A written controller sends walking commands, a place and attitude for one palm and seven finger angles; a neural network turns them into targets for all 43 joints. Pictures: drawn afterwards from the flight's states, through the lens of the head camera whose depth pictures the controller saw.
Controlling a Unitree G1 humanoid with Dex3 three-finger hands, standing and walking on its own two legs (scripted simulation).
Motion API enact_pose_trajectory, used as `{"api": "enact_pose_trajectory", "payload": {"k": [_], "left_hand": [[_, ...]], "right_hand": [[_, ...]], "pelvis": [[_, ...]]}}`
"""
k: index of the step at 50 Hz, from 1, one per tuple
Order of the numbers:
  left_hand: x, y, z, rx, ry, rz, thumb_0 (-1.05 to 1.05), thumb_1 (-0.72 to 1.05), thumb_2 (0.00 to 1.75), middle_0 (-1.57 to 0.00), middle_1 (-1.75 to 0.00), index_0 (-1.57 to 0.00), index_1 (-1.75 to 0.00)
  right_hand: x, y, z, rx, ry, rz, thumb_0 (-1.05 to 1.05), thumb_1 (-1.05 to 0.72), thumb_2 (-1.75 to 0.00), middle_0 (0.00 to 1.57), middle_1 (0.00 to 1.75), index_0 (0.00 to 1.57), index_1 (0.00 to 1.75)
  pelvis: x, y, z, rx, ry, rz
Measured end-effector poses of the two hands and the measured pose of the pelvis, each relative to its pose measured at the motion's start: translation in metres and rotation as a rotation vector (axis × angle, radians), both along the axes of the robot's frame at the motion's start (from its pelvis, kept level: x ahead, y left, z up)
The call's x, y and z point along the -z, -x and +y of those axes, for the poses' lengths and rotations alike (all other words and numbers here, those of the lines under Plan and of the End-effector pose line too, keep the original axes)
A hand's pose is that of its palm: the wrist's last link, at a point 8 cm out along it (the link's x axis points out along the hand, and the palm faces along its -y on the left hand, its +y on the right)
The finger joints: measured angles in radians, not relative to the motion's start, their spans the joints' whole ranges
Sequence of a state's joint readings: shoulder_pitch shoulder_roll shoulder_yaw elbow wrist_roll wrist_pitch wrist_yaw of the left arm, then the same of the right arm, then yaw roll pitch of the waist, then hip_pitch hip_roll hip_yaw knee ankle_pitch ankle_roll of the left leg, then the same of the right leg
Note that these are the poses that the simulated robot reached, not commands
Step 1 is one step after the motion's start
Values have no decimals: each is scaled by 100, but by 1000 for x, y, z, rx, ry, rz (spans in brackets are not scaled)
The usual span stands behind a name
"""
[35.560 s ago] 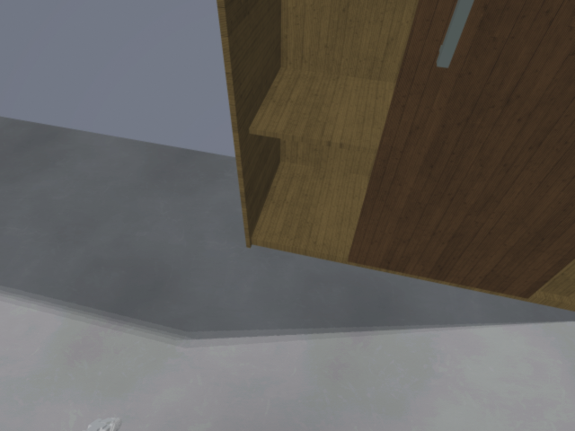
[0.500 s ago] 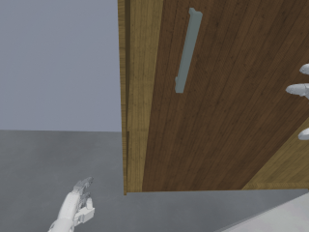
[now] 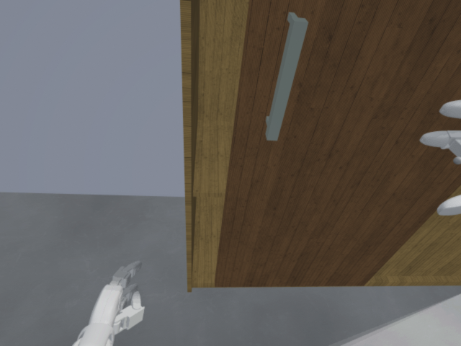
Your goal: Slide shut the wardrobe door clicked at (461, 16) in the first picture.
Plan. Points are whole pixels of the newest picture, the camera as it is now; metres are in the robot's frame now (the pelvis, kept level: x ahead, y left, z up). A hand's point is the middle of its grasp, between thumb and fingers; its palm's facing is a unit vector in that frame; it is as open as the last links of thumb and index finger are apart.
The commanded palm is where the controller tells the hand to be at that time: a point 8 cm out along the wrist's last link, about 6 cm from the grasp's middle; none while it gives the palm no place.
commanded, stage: move the hooked fingers beside the handle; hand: right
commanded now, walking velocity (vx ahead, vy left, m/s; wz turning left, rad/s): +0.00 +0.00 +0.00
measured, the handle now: (281, 81) +0.52 -0.08 +0.25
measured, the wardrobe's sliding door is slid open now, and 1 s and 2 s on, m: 0.10 0.10 0.10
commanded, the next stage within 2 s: none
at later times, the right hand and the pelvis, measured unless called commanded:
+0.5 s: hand (409, 136) +0.33 -0.23 +0.27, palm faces +0.01 +1.00 -0.10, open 14.0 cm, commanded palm +0.30 -0.28 +0.26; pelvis +0.01 +0.01 +0.00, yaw +1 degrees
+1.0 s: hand (369, 118) +0.38 -0.20 +0.26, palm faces +0.00 +1.00 -0.05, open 14.0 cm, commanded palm +0.36 -0.25 +0.26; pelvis +0.01 +0.00 +0.00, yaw +1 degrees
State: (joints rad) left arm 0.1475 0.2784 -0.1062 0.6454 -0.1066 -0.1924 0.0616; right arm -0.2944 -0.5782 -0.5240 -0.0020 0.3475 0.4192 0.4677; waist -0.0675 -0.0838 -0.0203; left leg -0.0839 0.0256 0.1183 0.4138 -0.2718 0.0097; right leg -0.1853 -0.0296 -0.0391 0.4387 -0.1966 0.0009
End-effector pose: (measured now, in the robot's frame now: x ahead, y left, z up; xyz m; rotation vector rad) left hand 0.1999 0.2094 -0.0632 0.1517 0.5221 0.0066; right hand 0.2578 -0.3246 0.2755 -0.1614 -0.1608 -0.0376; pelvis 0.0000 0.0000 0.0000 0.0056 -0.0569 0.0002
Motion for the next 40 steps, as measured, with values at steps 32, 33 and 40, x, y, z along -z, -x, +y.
{"api": "enact_pose_trajectory", "payload": {"k": [32, 33, 40], "left_hand": [[9, 11, 25, -78, -27, 68, 2, 91, 90, -20, -30, -20, -30], [9, 11, 24, -77, -28, 69, 2, 91, 90, -20, -30, -20, -30], [10, 9, 17, -72, -19, 69, 2, 91, 90, -20, -30, -20, -30]], "right_hand": [[11, -61, 44, -29, -73, 17, -2, 50, -30, 31, 120, 30, 120], [11, -63, 45, -28, -73, 17, -2, 50, -30, 31, 120, 30, 120], [10, -80, 60, -41, -85, 27, -2, 51, -30, 31, 120, 30, 120]], "pelvis": [[0, -7, 5, -11, 6, 13], [0, -7, 5, -9, 6, 12], [0, -6, 4, -7, 6, 14]]}}
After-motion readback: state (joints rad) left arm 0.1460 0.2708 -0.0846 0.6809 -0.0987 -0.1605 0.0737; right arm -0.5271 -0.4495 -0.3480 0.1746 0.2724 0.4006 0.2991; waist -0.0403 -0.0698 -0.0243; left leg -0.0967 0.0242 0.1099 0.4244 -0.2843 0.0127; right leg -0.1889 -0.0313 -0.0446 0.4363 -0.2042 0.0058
